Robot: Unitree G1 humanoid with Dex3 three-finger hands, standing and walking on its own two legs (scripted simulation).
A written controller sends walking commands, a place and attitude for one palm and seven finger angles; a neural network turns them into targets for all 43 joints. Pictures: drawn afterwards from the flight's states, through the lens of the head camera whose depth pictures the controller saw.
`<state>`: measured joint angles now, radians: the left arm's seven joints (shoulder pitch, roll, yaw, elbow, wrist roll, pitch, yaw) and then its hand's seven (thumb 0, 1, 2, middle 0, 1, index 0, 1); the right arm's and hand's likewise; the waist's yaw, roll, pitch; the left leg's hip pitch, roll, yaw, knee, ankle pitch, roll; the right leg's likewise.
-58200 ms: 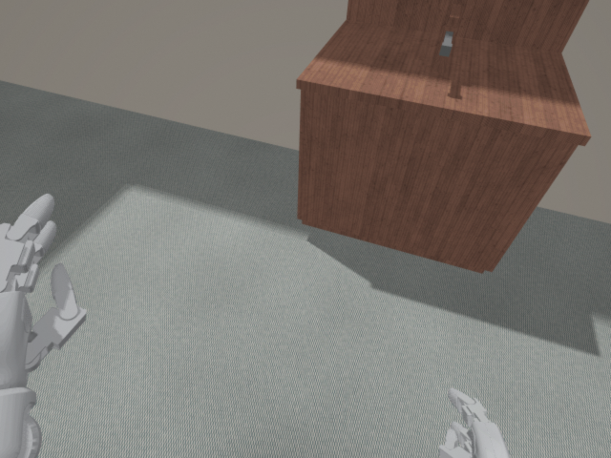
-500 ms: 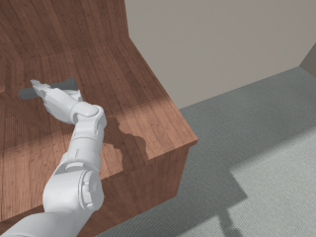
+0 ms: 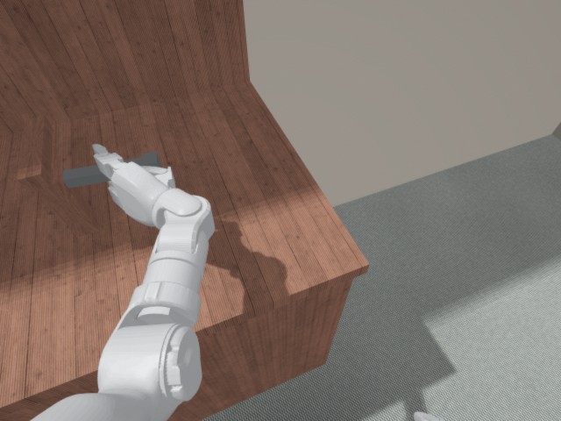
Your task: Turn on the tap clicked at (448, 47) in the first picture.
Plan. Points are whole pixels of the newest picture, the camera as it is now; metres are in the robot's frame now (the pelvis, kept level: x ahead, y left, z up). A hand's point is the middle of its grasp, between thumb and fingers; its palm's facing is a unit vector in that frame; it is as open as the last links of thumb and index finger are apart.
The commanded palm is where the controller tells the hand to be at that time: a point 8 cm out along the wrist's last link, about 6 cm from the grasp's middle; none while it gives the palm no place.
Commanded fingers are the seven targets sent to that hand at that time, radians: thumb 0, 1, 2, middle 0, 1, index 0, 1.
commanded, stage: lift the hand up off the lever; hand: left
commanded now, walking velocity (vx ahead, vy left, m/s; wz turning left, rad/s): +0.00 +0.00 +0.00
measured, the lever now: (151, 164) +0.48 +0.21 +0.10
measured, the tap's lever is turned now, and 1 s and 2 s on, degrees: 82 81 81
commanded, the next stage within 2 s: draw the hand back beside the body in 1.70 s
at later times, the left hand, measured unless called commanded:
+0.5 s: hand (159, 174) +0.42 +0.17 +0.14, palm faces +0.83 -0.54 -0.11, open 7.8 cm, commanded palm +0.37 +0.18 +0.14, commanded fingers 0.00 0.90 0.90 -0.15 -0.15 -0.15 -0.15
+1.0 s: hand (152, 173) +0.40 +0.17 +0.16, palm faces +0.82 -0.57 -0.11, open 7.8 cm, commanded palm +0.36 +0.18 +0.16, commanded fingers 0.00 0.90 0.90 -0.15 -0.15 -0.15 -0.15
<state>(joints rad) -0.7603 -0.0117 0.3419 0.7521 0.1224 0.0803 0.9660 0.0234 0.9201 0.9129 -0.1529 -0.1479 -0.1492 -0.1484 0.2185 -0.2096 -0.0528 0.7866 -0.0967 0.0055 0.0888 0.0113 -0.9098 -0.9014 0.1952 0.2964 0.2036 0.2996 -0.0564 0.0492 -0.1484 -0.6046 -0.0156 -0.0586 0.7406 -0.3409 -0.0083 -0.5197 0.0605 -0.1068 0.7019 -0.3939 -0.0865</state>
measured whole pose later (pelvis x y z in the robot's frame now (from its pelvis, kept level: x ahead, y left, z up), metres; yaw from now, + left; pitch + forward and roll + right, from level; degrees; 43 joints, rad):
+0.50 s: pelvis -0.01 -0.02 +0.01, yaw +1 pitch +8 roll +0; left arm -0.67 -0.02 0.33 0.57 0.10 0.19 0.94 0.02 0.90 0.90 -0.17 -0.15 -0.15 -0.15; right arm 0.19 -0.22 -0.05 0.78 -0.07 0.01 0.06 0.01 -0.91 -0.90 0.20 0.30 0.20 0.30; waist -0.03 0.05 -0.14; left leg -0.51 -0.01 -0.07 0.68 -0.31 -0.03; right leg -0.44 0.07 -0.12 0.66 -0.37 -0.11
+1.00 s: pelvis -0.03 -0.02 +0.01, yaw +1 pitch +6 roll +1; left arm -0.73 0.02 0.33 0.63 0.05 0.24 0.91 0.01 0.90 0.90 -0.15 -0.15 -0.15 -0.15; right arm 0.17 -0.22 -0.03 0.81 -0.04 -0.01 0.02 0.01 -0.91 -0.90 0.20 0.30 0.20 0.30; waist -0.03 0.05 -0.12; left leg -0.47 -0.01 -0.08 0.62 -0.25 -0.03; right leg -0.40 0.07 -0.12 0.61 -0.33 -0.11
